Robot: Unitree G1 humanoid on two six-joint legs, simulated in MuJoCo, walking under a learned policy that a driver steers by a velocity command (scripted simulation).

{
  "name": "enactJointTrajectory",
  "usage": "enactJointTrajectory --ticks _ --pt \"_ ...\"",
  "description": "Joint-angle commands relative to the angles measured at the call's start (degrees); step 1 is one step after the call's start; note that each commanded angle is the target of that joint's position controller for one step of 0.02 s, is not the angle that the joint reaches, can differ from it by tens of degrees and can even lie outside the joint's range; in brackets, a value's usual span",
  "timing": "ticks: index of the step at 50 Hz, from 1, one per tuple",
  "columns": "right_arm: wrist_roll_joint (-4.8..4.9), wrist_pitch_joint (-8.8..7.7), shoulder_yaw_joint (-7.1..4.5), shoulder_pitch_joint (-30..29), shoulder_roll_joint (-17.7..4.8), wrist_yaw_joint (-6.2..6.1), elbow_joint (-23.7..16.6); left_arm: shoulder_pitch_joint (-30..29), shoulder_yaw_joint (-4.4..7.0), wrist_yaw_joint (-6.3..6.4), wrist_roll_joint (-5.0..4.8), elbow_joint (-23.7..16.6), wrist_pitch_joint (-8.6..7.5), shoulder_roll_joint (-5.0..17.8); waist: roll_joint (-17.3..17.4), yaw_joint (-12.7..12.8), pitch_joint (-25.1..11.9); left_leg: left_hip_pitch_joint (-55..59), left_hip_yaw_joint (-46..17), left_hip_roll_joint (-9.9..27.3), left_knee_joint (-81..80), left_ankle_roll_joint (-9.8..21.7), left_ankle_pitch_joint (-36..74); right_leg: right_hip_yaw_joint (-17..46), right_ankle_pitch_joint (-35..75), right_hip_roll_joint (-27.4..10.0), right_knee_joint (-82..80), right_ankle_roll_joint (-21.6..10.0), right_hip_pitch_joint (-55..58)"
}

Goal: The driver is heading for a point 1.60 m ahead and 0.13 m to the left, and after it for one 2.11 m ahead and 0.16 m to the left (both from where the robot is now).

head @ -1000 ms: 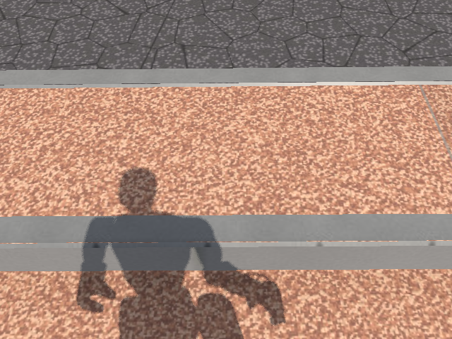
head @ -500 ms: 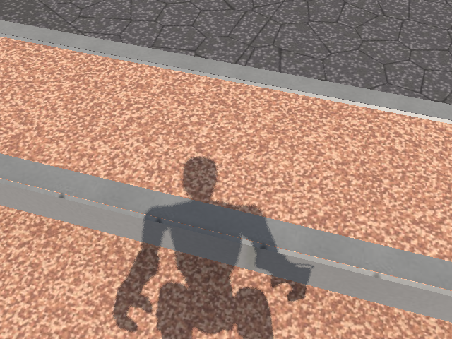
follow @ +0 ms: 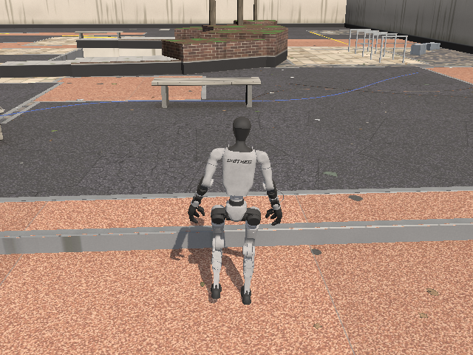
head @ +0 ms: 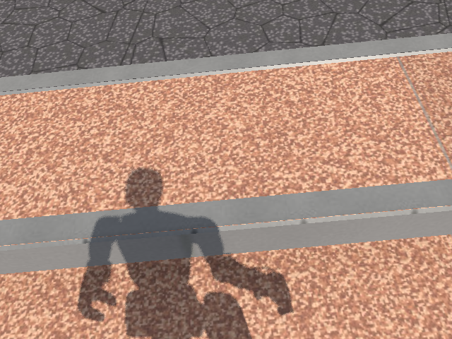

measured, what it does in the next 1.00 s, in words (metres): steps on the spot: left foot, then right foot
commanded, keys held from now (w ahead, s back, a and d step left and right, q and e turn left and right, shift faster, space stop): e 0.18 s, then no key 0.02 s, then q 0.74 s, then w+q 0.06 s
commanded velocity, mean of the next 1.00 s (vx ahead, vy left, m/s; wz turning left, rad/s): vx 0.00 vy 0.00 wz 0.11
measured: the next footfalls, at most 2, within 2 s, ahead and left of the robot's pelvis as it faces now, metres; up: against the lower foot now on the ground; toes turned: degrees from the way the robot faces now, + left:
left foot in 0.42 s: +0.07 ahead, +0.12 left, +0.00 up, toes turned -10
right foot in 0.76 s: +0.04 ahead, -0.10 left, +0.00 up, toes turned +9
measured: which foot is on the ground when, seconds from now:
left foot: up 0.00-0.40, down 0.42-0.76, up 0.78-1.00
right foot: down 0.00-0.42, up 0.44-0.74, down 0.76-1.00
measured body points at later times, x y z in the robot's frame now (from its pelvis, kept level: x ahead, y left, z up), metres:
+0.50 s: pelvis +0.01 +0.02 +0.00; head +0.03 +0.03 +0.45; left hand +0.15 +0.27 -0.13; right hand +0.07 -0.25 -0.12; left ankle +0.03 +0.13 -0.74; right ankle +0.00 -0.07 -0.74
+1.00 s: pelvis +0.00 -0.01 +0.01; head +0.04 -0.03 +0.46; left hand +0.03 +0.28 -0.10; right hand +0.16 -0.28 -0.13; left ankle -0.05 +0.11 -0.67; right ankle +0.00 -0.10 -0.74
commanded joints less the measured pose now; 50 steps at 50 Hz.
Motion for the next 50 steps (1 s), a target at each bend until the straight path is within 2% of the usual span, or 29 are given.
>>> enactJointTrajectory --ticks 1,3,7,10,13,16,18,19,20,21,22,23,24,25,27,30,32,35,37,38,39,40,41,42,43,44,47,48,50 --pt "-0.60 -0.80 -1.11 0.71 -5.42 0.62 -2.66 -1.29 1.84 0.56 -0.44 -3.77 -0.61 8.37 -8.07 -0.20 -6.23 -6.35 -2.74 0.10 4.43 -0.81 4.53 16.25 21.37 -13.01 -11.63 -7.74 8.21" --pt "-0.21 -0.60 -0.93 0.51 -4.70 0.67 -3.12 0.56 2.16 0.45 -0.60 -3.24 -0.89 9.35 -6.93 0.33 -6.76 -7.26 -3.06 -0.12 2.82 -1.55 5.09 17.12 21.39 -12.97 -11.28 -7.85 9.90" --pt "-0.09 -0.49 -0.87 -1.10 -4.79 0.22 -4.28 2.33 2.35 0.71 -0.17 -2.77 -0.66 10.02 -8.92 1.77 -5.51 -8.74 -3.70 -0.59 -2.95 -2.32 4.39 20.82 14.08 -12.54 -11.77 -8.30 10.28" --pt "0.14 -0.70 -0.81 -1.27 -4.94 0.00 -4.78 2.39 2.48 0.70 0.23 -2.96 -0.60 10.55 -8.89 2.11 -5.80 -7.85 -3.94 -1.12 -6.18 -2.24 3.55 23.18 12.80 -12.70 -11.46 -8.91 9.74" --pt "0.46 -0.88 -0.42 0.46 -4.11 -0.03 -4.00 1.39 1.46 0.88 0.87 -2.76 -0.86 8.55 -8.69 2.04 -7.27 -2.57 -2.91 -0.79 -9.44 -1.37 3.14 21.58 15.76 -12.92 -11.23 -8.90 7.73" --pt "0.70 -0.92 0.37 1.69 -2.63 0.09 -2.93 -0.70 -0.24 1.27 1.42 -1.67 -1.12 6.03 -8.41 1.47 -7.76 6.89 -2.25 -0.76 -17.42 -0.04 3.14 19.29 16.26 -12.32 -11.25 -7.51 3.64" --pt "0.86 -0.99 0.80 3.65 -1.92 0.06 -1.38 -1.63 -1.04 1.64 1.30 -0.37 -1.12 5.94 -8.07 0.41 -7.02 13.56 -1.62 -1.52 -26.49 0.86 6.30 18.33 14.48 -12.01 -10.62 -6.07 1.64" --pt "0.77 -1.28 0.96 4.95 -1.75 -0.03 -0.65 -2.59 -1.17 1.88 0.84 -0.02 -1.04 6.60 -7.15 -0.96 -6.22 17.60 -1.49 -1.92 -34.05 1.51 11.55 17.55 13.62 -11.47 -9.27 -4.72 0.02" --pt "0.33 -1.84 0.95 3.82 -3.12 -0.23 -0.98 -1.78 -1.17 2.03 0.85 0.47 -1.23 7.03 -4.94 -0.68 -5.36 19.95 -5.09 -0.50 -39.38 2.09 16.22 16.94 12.69 -10.54 -8.00 -2.55 -1.33" --pt "-0.41 -2.64 0.55 3.71 -6.51 -0.42 -1.63 -0.79 -1.18 2.00 0.79 0.22 -1.50 6.80 0.48 0.58 -6.06 20.59 -14.51 6.50 -41.78 3.56 20.76 13.76 10.31 -7.38 -3.14 -0.53 -1.79" --pt "0.25 -2.93 -0.10 0.84 -10.54 0.12 -2.13 0.55 -0.95 2.04 0.12 0.34 -1.34 6.60 4.80 3.41 -4.74 16.83 -21.69 12.24 -41.16 8.04 30.23 7.54 1.23 -0.69 -2.39 1.17 -2.82" --pt "0.54 -3.06 -0.04 1.47 -9.17 0.86 -1.59 -0.20 -0.99 2.59 0.55 1.33 -1.00 6.77 6.24 1.97 -4.72 13.61 -24.56 14.30 -41.26 11.14 30.92 5.16 -2.95 -0.42 -1.09 1.87 0.04" --pt "0.59 -3.15 0.11 1.32 -8.09 1.29 -1.61 -1.23 -0.86 2.83 0.54 1.41 -1.01 6.87 7.34 1.63 -4.10 13.26 -24.65 13.04 -41.09 11.02 30.78 4.23 -3.67 0.02 0.30 2.09 0.27" --pt "0.57 -2.96 0.00 1.25 -7.94 1.38 -1.68 -1.93 -0.76 2.81 0.31 1.54 -1.11 6.59 7.86 1.18 -4.41 13.76 -24.10 11.44 -40.66 10.51 30.08 3.39 -4.34 0.69 1.60 2.40 -0.28" --pt "0.65 -2.62 -0.62 2.48 -8.71 1.03 -1.55 -2.87 -0.48 2.44 0.04 1.08 -1.27 6.31 8.71 0.36 -4.89 15.94 -24.64 10.15 -39.44 10.66 32.81 2.31 -7.76 1.55 5.48 3.03 -3.41" --pt "0.67 -1.98 -1.82 5.29 -9.55 0.68 -0.62 -4.42 -0.61 2.45 -0.30 0.02 -1.55 5.18 5.83 -1.12 -6.46 20.44 -26.87 10.57 -38.69 12.82 36.39 2.76 -13.86 1.30 12.58 4.32 -9.33" --pt "0.70 -1.38 -2.45 4.51 -9.50 0.62 -0.73 -4.60 -0.77 2.56 -0.54 -0.62 -1.87 4.86 5.19 -1.01 -7.28 20.84 -26.55 9.30 -38.31 12.43 35.97 2.92 -12.99 0.76 11.97 5.02 -9.62" --pt "0.65 -0.35 -3.14 1.34 -9.43 1.11 -1.65 -2.05 -0.93 2.64 -0.75 -0.85 -2.29 4.88 6.12 0.22 -8.73 17.20 -26.10 6.66 -37.34 10.40 33.72 2.02 -9.70 1.41 4.42 4.95 -3.44" --pt "1.02 0.12 -3.36 -2.11 -9.06 1.45 -2.87 2.79 -0.76 3.16 -0.41 0.05 -2.59 5.36 4.97 3.10 -8.96 10.58 -24.50 3.01 -34.23 6.61 26.29 1.62 -0.75 1.00 -9.47 4.21 6.34" --pt "1.22 -0.09 -2.79 -1.38 -6.65 1.53 -3.84 3.32 0.23 3.76 0.54 -0.10 -2.69 9.77 -2.14 2.12 -8.32 3.35 -20.87 -1.19 -28.38 3.41 15.50 9.97 -3.94 -6.96 -16.37 2.46 11.08" --pt "1.44 -0.53 -1.71 1.31 -2.33 1.43 -4.95 -0.21 1.43 3.90 1.10 -2.17 -2.24 16.11 -16.16 0.19 -7.68 -6.38 -9.89 -10.52 -17.41 0.82 -1.74 26.56 -4.09 -21.83 -20.37 -2.88 12.74" --pt "-0.25 -0.45 -2.71 1.40 -7.23 0.86 -3.69 -1.71 1.23 3.50 1.80 -2.60 -1.95 15.02 -12.26 0.27 -6.53 -5.13 -7.23 -6.79 -5.37 0.66 -7.75 26.35 3.65 -26.21 -17.27 -8.19 5.40" --pt "-0.09 -0.38 -3.22 2.14 -8.38 0.97 -2.67 -3.03 -0.01 3.13 1.61 -3.42 -2.05 10.47 -8.11 -1.06 -5.12 -3.59 -8.11 -5.62 -0.05 1.08 -5.94 22.67 9.64 -24.18 -16.23 -9.03 2.81" --pt "-0.20 -0.12 -3.26 3.31 -7.70 1.31 -1.54 -5.16 -0.72 3.02 1.18 -3.85 -2.22 7.97 -6.97 -2.39 -3.28 -3.60 -7.51 -4.78 3.62 0.98 -2.69 16.51 13.68 -20.39 -14.77 -7.58 2.11" --pt "-0.28 0.23 -3.26 4.35 -7.36 1.87 -0.95 -5.95 -0.99 3.15 0.99 -4.42 -2.40 7.34 -8.37 -2.90 -3.45 -4.41 -6.58 -4.59 5.52 0.53 -0.02 11.87 16.65 -17.28 -13.64 -5.84 4.04" --pt "-0.38 0.51 -3.05 4.65 -6.86 2.55 -0.87 -5.06 -0.99 3.39 0.90 -4.42 -2.56 7.66 -10.40 -2.45 -3.74 -5.68 -5.44 -4.51 5.77 -0.25 0.77 8.88 22.30 -15.88 -12.29 -5.33 6.43" --pt "0.00 0.84 -2.40 0.91 -6.11 3.69 -2.24 0.79 -0.57 3.19 0.81 -2.96 -2.60 8.65 -10.22 0.91 -4.95 -8.12 -3.33 -4.19 2.25 -1.97 0.88 6.19 31.78 -16.61 -9.49 -6.47 13.80" --pt "0.00 0.92 -2.19 -0.54 -6.01 3.99 -2.92 3.05 -0.27 2.99 0.90 -2.47 -2.63 9.24 -10.43 2.24 -5.90 -9.00 -2.93 -3.57 0.45 -1.93 1.30 6.79 25.41 -17.68 -10.61 -6.93 16.23" --pt "-0.32 1.11 -2.08 -4.06 -6.39 4.91 -4.49 5.31 0.22 2.61 1.15 -1.84 -2.81 9.98 -11.05 4.22 -4.82 -10.58 -2.66 -2.15 -2.75 -1.54 2.09 9.08 4.67 -19.19 -15.00 -7.45 17.61"
Velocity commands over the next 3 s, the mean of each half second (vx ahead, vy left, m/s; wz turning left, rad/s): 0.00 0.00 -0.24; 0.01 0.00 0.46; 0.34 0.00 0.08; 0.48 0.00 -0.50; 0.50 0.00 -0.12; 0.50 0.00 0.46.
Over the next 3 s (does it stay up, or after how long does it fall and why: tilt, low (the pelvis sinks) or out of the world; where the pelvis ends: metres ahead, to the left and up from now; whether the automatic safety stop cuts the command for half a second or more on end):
stays up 1.03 0.16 0.14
